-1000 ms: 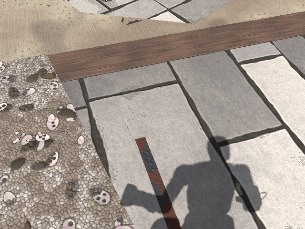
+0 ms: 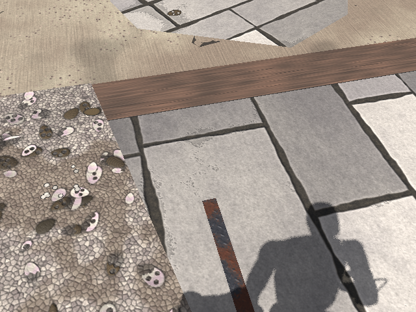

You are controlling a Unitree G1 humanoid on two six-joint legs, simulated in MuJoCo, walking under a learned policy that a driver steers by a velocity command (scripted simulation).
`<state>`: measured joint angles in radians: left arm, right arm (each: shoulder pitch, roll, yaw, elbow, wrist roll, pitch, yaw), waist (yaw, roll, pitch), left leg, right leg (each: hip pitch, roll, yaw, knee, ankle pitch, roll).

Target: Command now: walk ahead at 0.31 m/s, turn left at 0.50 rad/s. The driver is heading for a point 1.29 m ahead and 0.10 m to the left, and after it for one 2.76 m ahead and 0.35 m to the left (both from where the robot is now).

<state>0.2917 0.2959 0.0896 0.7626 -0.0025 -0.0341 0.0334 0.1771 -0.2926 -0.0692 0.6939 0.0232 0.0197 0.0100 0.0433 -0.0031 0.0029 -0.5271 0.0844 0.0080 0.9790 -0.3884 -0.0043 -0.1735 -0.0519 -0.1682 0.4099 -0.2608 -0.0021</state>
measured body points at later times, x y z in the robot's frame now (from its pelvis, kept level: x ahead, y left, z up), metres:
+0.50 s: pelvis +0.19 +0.10 +0.00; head +0.22 +0.14 +0.45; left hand +0.37 +0.39 -0.08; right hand +0.27 -0.18 -0.10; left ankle +0.05 +0.15 -0.74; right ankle +0.43 +0.00 -0.69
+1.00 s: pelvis +0.48 +0.17 +0.00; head +0.52 +0.18 +0.45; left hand +0.43 +0.45 -0.12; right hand +0.77 +0.01 -0.06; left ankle +0.61 +0.36 -0.71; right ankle +0.45 +0.05 -0.74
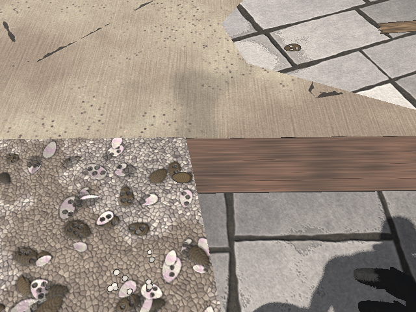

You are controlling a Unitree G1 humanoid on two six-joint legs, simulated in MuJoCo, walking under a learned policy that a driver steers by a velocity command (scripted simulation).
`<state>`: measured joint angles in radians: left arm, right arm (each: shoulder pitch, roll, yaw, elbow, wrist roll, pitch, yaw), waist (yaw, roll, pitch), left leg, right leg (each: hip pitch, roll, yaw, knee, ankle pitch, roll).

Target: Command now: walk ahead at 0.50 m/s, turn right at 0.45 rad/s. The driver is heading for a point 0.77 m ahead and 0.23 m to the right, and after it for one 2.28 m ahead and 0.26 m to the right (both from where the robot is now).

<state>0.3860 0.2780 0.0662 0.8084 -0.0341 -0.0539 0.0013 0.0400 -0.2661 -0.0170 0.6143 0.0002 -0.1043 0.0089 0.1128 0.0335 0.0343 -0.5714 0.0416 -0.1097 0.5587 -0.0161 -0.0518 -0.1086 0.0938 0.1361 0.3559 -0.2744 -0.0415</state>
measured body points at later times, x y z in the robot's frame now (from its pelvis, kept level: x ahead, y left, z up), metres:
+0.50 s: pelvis +0.26 +0.00 -0.01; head +0.29 -0.02 +0.44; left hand +0.55 +0.15 -0.08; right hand +0.18 -0.29 -0.13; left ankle +0.17 +0.15 -0.74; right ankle +0.38 -0.17 -0.71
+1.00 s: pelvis +0.52 -0.13 +0.00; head +0.54 -0.16 +0.44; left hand +0.72 +0.09 -0.11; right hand +0.59 -0.46 -0.08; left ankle +0.75 -0.11 -0.71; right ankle +0.39 -0.16 -0.74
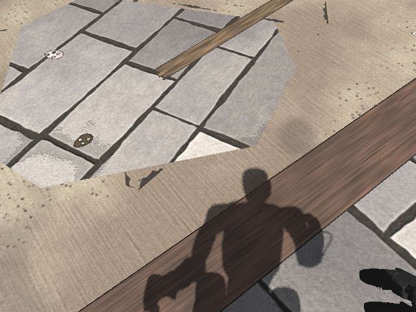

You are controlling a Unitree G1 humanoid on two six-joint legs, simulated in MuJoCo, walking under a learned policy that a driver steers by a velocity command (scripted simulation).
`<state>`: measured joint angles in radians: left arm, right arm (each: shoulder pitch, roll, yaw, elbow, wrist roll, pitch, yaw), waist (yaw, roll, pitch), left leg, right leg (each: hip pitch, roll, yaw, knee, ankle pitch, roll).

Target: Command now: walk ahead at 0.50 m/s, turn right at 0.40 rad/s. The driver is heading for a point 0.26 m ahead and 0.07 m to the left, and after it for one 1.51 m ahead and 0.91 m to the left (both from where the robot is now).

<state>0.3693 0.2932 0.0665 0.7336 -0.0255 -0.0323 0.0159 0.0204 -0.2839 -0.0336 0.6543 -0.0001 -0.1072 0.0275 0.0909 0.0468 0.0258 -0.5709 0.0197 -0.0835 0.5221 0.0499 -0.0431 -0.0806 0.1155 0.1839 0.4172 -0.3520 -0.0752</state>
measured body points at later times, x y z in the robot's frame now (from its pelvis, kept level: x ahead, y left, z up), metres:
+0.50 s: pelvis +0.26 +0.01 -0.01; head +0.28 +0.01 +0.44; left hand +0.44 +0.27 -0.08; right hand +0.28 -0.27 -0.14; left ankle +0.17 +0.13 -0.73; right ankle +0.35 -0.08 -0.74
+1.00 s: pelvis +0.52 +0.12 -0.03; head +0.52 +0.11 +0.42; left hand +0.39 +0.33 -0.16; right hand +0.80 -0.01 -0.10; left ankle +0.54 +0.23 -0.73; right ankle +0.36 -0.08 -0.71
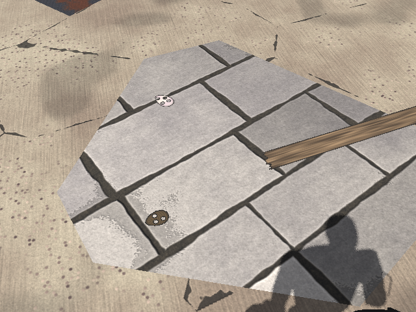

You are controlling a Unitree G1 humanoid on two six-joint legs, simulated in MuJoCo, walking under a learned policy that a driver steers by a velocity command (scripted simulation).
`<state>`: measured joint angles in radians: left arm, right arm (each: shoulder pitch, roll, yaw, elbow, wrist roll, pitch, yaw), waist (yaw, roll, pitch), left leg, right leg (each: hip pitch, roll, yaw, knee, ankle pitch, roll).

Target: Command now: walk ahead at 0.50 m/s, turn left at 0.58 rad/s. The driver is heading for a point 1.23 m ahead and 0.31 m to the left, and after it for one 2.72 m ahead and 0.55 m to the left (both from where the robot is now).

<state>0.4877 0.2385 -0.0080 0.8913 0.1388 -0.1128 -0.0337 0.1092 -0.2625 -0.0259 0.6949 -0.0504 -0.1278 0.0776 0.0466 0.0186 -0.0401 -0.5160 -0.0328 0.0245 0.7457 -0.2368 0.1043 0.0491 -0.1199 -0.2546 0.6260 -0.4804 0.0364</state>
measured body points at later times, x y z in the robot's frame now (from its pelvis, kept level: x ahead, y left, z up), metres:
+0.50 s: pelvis +0.31 -0.02 -0.12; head +0.31 -0.02 +0.33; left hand +0.40 +0.25 -0.21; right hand +0.36 -0.27 -0.26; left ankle +0.13 +0.08 -0.62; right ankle +0.39 -0.12 -0.84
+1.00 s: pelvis +0.53 +0.15 -0.11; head +0.55 +0.18 +0.34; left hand +0.43 +0.42 -0.24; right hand +0.81 +0.03 -0.19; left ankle +0.53 +0.23 -0.84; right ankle +0.56 -0.04 -0.73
